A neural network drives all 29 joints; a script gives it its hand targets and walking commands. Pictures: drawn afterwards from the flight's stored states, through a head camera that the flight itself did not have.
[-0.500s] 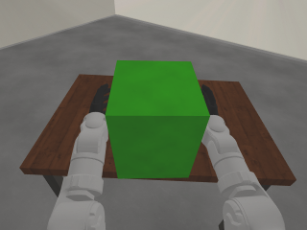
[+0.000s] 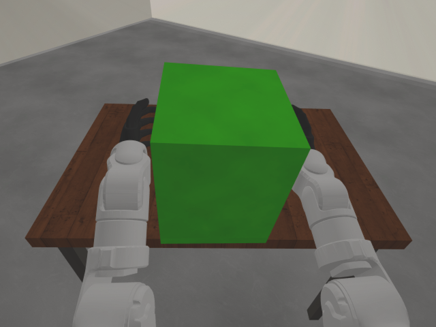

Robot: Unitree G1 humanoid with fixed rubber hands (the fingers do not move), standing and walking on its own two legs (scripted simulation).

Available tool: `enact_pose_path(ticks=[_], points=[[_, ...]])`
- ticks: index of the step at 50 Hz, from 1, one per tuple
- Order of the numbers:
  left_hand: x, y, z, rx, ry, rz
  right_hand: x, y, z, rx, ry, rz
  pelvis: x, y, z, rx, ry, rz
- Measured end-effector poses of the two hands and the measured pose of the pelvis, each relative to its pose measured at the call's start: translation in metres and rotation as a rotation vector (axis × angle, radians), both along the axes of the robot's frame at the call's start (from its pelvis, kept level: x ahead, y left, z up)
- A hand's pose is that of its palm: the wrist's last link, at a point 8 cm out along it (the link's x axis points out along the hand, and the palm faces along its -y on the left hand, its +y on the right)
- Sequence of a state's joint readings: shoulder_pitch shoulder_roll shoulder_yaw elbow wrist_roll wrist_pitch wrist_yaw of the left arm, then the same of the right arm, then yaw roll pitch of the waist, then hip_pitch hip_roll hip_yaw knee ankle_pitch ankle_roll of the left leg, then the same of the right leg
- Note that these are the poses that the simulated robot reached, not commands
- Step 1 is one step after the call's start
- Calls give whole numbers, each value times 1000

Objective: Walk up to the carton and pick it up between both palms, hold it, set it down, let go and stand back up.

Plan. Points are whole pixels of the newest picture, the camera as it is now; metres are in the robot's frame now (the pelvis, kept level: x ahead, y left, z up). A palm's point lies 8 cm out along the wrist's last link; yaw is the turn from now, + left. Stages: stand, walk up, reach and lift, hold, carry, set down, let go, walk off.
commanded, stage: reach and lift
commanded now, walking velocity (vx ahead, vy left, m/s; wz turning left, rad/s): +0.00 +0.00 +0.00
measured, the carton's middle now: (217, 157) +0.39 -0.02 +0.15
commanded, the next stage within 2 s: hold in 0.72 s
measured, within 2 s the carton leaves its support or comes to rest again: neither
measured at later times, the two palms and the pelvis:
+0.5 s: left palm (128, 141) +0.38 +0.13 +0.20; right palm (298, 142) +0.37 -0.16 +0.19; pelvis +0.00 -0.01 +0.00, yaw +1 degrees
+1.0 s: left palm (119, 139) +0.37 +0.14 +0.22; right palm (298, 136) +0.37 -0.15 +0.21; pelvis +0.00 -0.01 +0.00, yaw +1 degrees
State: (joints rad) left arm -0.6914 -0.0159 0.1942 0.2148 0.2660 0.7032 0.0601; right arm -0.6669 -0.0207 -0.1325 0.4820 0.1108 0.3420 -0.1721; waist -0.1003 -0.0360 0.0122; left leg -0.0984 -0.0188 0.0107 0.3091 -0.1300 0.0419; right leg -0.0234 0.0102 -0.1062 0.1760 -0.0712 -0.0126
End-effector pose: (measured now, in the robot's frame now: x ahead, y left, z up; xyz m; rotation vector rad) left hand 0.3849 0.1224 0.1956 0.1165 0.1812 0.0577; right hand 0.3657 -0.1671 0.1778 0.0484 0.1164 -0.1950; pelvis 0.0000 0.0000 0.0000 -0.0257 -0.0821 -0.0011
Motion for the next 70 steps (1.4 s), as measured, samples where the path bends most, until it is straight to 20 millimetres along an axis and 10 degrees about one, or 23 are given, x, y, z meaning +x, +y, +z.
enact_pose_path(ticks=[70], points=[[-25,16,33,-53,-34,55,-3,14,42,33,-33,57,1,-11,1,4,-33,17]])
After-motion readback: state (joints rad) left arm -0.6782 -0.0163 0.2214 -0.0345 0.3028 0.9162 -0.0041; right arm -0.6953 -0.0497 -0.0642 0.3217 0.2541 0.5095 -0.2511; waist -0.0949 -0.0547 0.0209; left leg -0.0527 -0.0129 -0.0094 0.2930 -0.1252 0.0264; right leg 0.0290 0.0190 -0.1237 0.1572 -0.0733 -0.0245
